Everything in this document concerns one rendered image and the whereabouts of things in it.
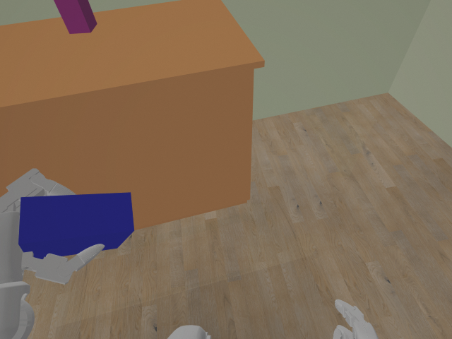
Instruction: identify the robot left hand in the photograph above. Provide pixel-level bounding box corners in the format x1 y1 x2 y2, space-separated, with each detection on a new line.
0 168 105 285

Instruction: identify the sponge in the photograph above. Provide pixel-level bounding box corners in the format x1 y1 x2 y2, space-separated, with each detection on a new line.
18 192 134 259

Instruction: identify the left robot forearm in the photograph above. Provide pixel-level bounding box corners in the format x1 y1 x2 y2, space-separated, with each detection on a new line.
0 281 35 339

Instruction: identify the table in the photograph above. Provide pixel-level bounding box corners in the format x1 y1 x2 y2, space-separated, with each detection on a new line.
0 0 265 230

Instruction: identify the robot right hand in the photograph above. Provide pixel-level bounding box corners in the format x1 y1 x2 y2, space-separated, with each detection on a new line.
333 299 379 339

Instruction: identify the robot left thigh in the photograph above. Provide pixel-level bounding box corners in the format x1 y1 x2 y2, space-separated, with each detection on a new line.
168 325 211 339

